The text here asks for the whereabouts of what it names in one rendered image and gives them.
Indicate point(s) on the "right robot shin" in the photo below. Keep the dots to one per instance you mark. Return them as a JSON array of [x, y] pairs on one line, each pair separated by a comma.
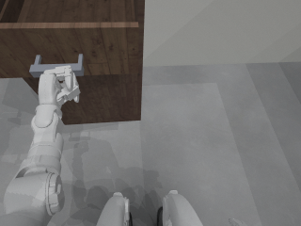
[[168, 222]]

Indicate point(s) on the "handle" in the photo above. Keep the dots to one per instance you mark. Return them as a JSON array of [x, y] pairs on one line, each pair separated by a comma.
[[38, 69]]

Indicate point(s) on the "left robot upper arm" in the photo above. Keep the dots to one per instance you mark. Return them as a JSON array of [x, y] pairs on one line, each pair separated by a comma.
[[33, 200]]

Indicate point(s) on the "drawer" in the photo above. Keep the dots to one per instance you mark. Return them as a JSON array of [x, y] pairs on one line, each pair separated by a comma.
[[103, 31]]

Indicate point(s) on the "cabinet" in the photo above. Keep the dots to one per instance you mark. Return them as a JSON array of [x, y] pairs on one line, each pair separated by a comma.
[[105, 97]]

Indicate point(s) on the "robot left hand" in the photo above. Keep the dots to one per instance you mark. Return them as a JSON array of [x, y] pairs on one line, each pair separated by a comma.
[[49, 86]]

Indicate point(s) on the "left robot forearm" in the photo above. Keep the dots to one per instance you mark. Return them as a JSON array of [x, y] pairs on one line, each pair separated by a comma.
[[47, 146]]

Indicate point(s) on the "robot shin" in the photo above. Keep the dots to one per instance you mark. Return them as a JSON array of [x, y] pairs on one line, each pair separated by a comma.
[[168, 222], [118, 194]]

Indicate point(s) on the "left robot shin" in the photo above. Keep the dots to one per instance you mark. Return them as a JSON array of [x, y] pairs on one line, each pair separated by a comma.
[[118, 194]]

